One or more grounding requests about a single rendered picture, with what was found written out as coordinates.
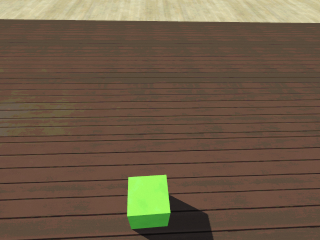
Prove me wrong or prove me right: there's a carton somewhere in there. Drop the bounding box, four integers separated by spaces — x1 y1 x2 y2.
127 175 171 229

